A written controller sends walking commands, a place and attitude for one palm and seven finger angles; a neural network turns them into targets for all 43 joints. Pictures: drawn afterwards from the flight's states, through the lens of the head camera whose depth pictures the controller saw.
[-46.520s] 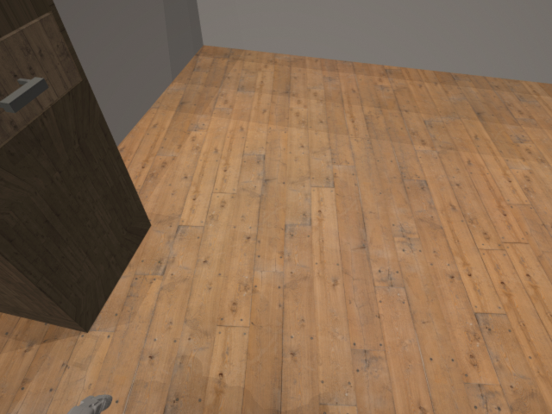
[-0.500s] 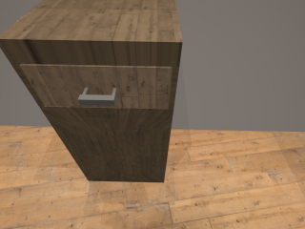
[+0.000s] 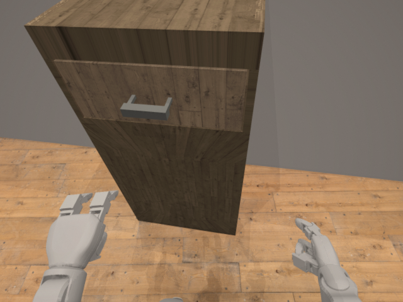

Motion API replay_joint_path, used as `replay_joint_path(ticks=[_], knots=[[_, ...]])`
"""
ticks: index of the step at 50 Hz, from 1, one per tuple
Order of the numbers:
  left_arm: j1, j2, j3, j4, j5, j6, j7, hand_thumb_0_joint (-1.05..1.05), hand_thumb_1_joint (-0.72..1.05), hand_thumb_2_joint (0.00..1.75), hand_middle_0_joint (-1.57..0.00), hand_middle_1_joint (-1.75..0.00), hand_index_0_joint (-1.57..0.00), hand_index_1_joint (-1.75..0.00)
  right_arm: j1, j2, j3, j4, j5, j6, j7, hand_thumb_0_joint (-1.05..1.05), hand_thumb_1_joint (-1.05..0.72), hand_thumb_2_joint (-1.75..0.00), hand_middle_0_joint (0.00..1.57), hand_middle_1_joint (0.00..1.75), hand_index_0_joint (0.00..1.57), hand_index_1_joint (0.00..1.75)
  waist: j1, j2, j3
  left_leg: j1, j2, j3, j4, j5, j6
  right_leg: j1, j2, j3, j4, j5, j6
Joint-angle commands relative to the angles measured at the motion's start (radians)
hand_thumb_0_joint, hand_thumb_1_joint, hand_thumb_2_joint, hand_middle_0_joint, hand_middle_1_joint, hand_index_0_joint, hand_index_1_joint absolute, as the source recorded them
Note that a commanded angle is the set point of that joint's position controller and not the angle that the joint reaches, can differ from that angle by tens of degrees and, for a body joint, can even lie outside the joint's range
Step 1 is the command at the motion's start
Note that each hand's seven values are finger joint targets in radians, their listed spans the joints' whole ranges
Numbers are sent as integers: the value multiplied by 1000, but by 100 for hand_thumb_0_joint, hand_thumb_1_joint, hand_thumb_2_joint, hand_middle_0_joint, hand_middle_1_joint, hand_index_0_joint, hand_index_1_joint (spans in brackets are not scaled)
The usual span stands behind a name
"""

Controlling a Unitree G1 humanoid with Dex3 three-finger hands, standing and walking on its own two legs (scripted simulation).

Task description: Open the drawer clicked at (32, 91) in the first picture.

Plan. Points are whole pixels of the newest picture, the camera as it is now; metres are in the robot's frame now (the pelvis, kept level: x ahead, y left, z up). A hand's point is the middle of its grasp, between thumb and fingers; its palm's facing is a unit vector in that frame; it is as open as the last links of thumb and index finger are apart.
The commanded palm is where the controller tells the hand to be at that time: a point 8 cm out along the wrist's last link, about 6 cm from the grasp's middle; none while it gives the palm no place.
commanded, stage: raise the hand with hooked fingers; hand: left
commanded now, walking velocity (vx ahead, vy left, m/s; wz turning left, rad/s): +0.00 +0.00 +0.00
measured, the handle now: (148, 105) +0.52 +0.22 +0.09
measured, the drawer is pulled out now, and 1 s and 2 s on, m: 0.00 0.00 0.00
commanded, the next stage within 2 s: move the hooked fingers above the handle in 1.32 s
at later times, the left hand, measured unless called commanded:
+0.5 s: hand (87, 176) +0.28 +0.26 +0.12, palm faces +0.11 -0.09 -0.99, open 12.5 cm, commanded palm +0.25 +0.26 +0.18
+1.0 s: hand (60, 120) +0.33 +0.29 +0.21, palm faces +0.11 -0.04 -0.99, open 13.8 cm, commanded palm +0.28 +0.29 +0.26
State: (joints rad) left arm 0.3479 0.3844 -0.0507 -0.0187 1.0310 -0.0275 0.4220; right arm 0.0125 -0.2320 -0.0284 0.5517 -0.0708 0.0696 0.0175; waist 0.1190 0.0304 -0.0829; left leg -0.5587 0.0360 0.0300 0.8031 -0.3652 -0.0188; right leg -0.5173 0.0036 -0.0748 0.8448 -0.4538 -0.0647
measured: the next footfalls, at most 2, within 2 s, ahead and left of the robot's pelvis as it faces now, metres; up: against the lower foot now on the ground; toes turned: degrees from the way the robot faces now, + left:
none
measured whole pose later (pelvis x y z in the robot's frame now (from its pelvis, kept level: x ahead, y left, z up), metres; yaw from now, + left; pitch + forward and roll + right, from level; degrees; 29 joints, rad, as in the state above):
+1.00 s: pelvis +0.01 +0.04 +0.04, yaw +0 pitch -1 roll +0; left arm -0.23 0.60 -0.01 -0.06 0.82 0.08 -0.14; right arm 0.08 -0.26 0.03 0.63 0.02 0.15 0.01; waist 0.09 0.10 0.02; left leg -0.20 -0.02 0.05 0.40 -0.19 0.03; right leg -0.15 -0.03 -0.06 0.42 -0.25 0.00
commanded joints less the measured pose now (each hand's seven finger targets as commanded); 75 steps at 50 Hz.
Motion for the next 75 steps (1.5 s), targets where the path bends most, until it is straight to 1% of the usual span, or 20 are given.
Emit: replay_joint_path(ticks=[1,5,9,14,18,25,29,30,34,40,46,50,54,55,59,62,65,70,73,75], knots=[[-160,124,51,-206,-53,40,-64,0,20,60,-25,-75,-25,-75,-74,-82,-13,-124,20,-30,-26,0,-90,-90,20,30,20,30,-66,-68,-171,199,-76,1,-125,223,63,143,-8,186,-269,409,40],[-88,184,104,-222,-73,54,-161,0,11,56,-26,-81,-26,-81,-73,-82,10,-125,27,-24,-31,0,-90,-90,20,30,20,30,-25,-87,-151,206,-78,9,-193,272,58,271,-19,183,-288,529,50],[-95,248,194,-306,-74,16,-166,0,1,52,-26,-87,-26,-87,-68,-92,6,-124,24,-24,-28,0,-90,-90,20,30,20,30,-3,-46,-164,247,-75,11,-225,340,53,323,-17,168,-295,611,44],[-164,235,209,-348,-96,8,-137,0,-10,47,-27,-94,-27,-94,-54,-94,-15,-110,33,-28,-21,0,-90,-90,20,30,20,30,-20,-52,-179,296,-72,11,-241,374,54,317,-16,131,-306,601,43],[-254,226,162,-358,-106,35,-159,0,-20,43,-28,-100,-28,-100,-52,-102,-26,-98,48,-22,-22,0,-90,-90,20,30,20,30,-31,-21,-179,346,-67,12,-269,386,54,302,-18,92,-321,546,45],[-414,271,139,-355,-119,89,-262,0,-36,36,-29,-111,-29,-111,-69,-108,-13,-89,68,4,-28,0,-90,-90,20,30,20,30,-33,-12,-157,414,-58,-2,-330,437,52,337,-10,64,-364,502,45],[-503,344,190,-330,-131,109,-312,0,-45,32,-30,-117,-30,-117,-82,-112,-2,-88,78,22,-29,0,-90,-90,20,30,20,30,-22,17,-157,442,-54,-12,-362,463,47,375,2,64,-392,498,40],[-536,326,166,-313,-130,116,-326,0,-48,31,-30,-118,-30,-118,-80,-108,2,-81,78,27,-26,0,-90,-90,20,30,20,30,-30,12,-147,439,-53,-10,-371,467,43,378,-2,55,-394,492,41],[-627,357,179,-276,-159,134,-390,0,-50,30,-30,-120,-30,-120,-93,-115,10,-86,89,38,-26,0,-90,-90,20,30,20,30,-30,10,-129,452,-51,-14,-396,457,43,393,8,55,-426,472,41],[-775,382,159,-268,-176,126,-472,0,-50,30,-30,-120,-30,-120,-83,-119,21,-80,86,42,-22,0,-90,-90,20,30,20,30,-41,29,-159,478,-52,-22,-418,461,40,413,3,46,-444,452,40],[-905,449,202,-224,-203,100,-515,0,-50,30,-30,-120,-30,-120,-74,-133,20,-68,93,34,-26,0,-90,-90,20,30,20,30,-41,28,-150,474,-52,-30,-438,414,39,410,2,42,-468,402,40],[-803,405,184,-184,-220,98,-548,0,-50,30,-30,-120,-30,-120,-61,-140,16,-79,96,34,-12,0,-90,-90,20,30,20,30,-28,8,-151,464,-51,-25,-442,433,39,422,1,37,-465,416,39],[-782,432,222,-241,-229,69,-548,0,-50,30,-30,-120,-30,-120,-63,-147,9,-93,94,28,-5,0,-90,-90,20,30,20,30,-24,-14,-153,456,-51,-24,-439,425,46,423,6,43,-469,422,42],[-806,427,208,-261,-226,58,-543,0,-50,30,-30,-120,-30,-120,-60,-145,11,-89,92,25,-3,0,-90,-90,20,30,20,30,-27,2,-160,453,-53,-23,-444,412,44,423,0,42,-468,402,42],[-832,481,274,-308,-226,22,-490,0,-50,30,-30,-120,-30,-120,-48,-144,1,-76,89,9,-6,0,-90,-90,20,30,20,30,-17,47,-191,474,-52,-31,-435,424,44,417,6,48,-468,395,39],[-833,455,252,-254,-226,30,-462,0,-50,30,-30,-120,-30,-120,-42,-141,1,-59,93,9,-10,0,-90,-90,20,30,20,30,-22,39,-157,458,-51,-28,-444,392,39,394,2,40,-472,361,40],[-843,443,236,-230,-219,54,-452,0,-50,30,-30,-120,-30,-120,-52,-140,4,-55,96,10,-8,0,-90,-90,20,30,20,30,-21,27,-172,451,-53,-24,-445,381,37,407,-3,43,-471,355,42],[-826,419,195,-231,-220,83,-485,0,-50,30,-30,-120,-30,-120,-68,-143,9,-64,98,14,-13,0,-90,-90,20,30,20,30,-28,-10,-173,448,-58,-13,-443,366,44,424,-9,51,-478,373,47],[-804,438,208,-187,-215,85,-504,0,-50,30,-30,-120,-30,-120,-68,-147,11,-60,97,23,-22,0,-90,-90,20,30,20,30,-33,-39,-123,426,-60,-8,-446,346,47,409,-7,50,-486,373,50],[-857,408,171,-167,-214,77,-516,0,-50,30,-30,-120,-30,-120,-67,-143,17,-55,98,21,-25,0,-90,-90,20,30,20,30,-49,-31,-102,424,-60,-5,-445,321,46,387,-9,48,-496,344,52]])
